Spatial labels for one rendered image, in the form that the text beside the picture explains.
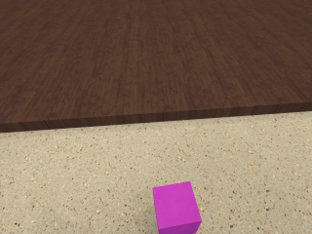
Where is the carton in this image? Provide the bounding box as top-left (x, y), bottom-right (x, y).
top-left (152, 181), bottom-right (202, 234)

